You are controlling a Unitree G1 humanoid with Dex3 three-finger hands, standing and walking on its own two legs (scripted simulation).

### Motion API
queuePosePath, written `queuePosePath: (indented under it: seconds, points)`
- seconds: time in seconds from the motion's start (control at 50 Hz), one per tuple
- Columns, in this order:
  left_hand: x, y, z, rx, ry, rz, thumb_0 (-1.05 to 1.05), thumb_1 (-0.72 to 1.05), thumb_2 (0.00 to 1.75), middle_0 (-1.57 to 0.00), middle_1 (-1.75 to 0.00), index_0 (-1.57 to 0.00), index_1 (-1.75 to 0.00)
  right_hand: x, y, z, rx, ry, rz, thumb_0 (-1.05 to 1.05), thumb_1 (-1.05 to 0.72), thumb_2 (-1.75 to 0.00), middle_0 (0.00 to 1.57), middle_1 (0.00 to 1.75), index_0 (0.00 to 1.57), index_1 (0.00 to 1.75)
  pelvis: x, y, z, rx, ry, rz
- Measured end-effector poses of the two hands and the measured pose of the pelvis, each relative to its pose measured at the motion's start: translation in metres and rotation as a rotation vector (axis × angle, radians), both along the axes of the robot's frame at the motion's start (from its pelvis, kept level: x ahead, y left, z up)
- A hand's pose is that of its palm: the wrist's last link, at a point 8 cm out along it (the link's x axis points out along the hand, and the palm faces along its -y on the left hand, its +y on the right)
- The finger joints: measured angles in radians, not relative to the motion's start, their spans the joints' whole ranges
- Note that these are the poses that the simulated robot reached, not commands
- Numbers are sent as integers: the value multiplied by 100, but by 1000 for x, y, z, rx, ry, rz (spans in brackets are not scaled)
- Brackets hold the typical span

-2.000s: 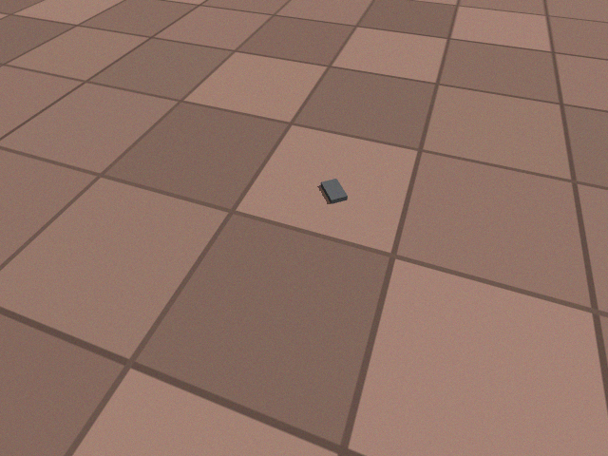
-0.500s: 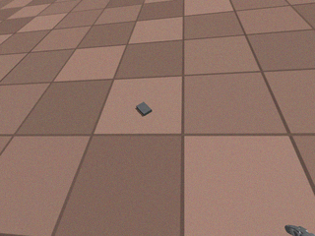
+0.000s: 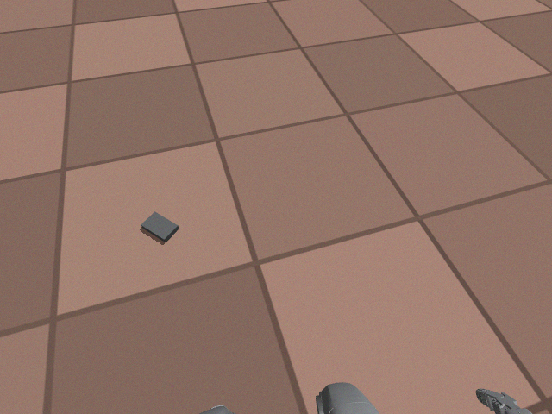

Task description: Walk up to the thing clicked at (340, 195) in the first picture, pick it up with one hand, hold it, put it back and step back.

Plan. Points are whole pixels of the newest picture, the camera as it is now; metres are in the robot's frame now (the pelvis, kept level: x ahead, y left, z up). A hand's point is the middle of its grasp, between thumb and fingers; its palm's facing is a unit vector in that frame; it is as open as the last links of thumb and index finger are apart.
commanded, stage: walk up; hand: left
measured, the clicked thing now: (160, 226) +0.91 +0.41 -0.74
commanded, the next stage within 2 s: none
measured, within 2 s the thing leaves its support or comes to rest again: neither
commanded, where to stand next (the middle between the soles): +0.49 +0.47 m, yaw -37 degrees
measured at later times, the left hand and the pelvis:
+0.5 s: hand (17, 351) +0.27 +0.41 -0.11, palm faces -0.15 -0.82 -0.55, open 7.4 cm; pelvis +0.15 +0.13 -0.01, yaw -11 degrees
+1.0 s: hand out of the picture +0.49 +0.56 -0.13, palm faces -0.38 -0.78 -0.50, open 7.4 cm; pelvis +0.29 +0.33 +0.00, yaw -21 degrees
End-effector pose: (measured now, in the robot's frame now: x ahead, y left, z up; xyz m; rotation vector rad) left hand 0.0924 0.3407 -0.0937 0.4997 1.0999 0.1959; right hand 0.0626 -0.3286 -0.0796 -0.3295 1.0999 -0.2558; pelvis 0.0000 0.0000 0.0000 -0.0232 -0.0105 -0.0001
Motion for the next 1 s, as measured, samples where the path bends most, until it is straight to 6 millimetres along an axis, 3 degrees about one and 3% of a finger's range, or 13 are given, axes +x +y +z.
queuePosePath:
  seconds: [0.1,0.16,0.22,0.3,0.4,0.5,0.58,0.68,0.74,0.78,0.88,1.0]
  points:
    - [81,15,20,-6,-36,-86,1,91,90,-20,-30,-20,-30,-29,34,1,17,73,-110,1,-91,-90,20,30,20,30,39,30,13,17,-2,-48]
    - [123,17,26,-1,-57,-129,1,91,90,-20,-30,-20,-30,-37,55,-10,41,115,-159,1,-91,-90,20,30,20,30,59,45,11,30,-9,-80]
    - [159,16,27,4,-79,-176,1,91,90,-20,-30,-20,-30,-34,74,-28,76,133,-193,1,-91,-90,20,30,20,30,79,58,3,38,-16,-115]
    - [187,25,20,26,-133,-192,1,90,90,-20,-30,-20,-30,-5,96,-61,118,128,-195,1,-91,-90,20,30,20,30,102,71,-16,6,-28,-145]
    - [182,56,21,46,-144,-119,1,90,90,-21,-30,-20,-30,55,124,-63,147,82,-119,1,-91,-90,20,30,20,30,123,94,-16,-13,-49,-155]
    - [170,102,25,74,-61,-110,1,90,90,-21,-30,-20,-30,110,137,-46,107,-18,-90,1,-91,-90,20,30,20,30,148,130,-10,-6,-50,-192]
    - [176,154,22,107,7,-123,1,90,90,-21,-30,-21,-30,137,151,-36,46,-47,-107,1,-91,-90,20,30,20,30,169,169,-15,-8,-29,-226]
    - [211,238,0,156,58,-150,1,89,90,-21,-30,-21,-30,155,189,-32,-49,-33,-136,1,-91,-90,20,30,20,30,199,230,-36,-24,4,-255]
    - [245,276,-18,189,78,-150,1,90,90,-21,-30,-21,-30,148,227,-33,-70,-23,-177,1,-91,-90,20,30,20,30,214,258,-44,10,-16,-294]
    - [270,281,-20,174,83,-165,1,90,90,-20,-30,-20,-30,136,254,-31,-46,8,-235,1,-91,-90,20,30,20,30,227,272,-36,-10,-18,-308]
    - [335,269,-5,75,41,-246,1,91,90,-20,-30,-20,-30,112,316,-21,20,97,-343,1,-91,-90,20,30,20,30,258,297,-9,-8,-13,-336]
    - [403,252,7,25,-18,-357,1,90,90,-20,-30,-20,-30,102,366,-35,84,183,-402,1,-90,-90,20,30,20,30,285,327,-5,10,-9,-369]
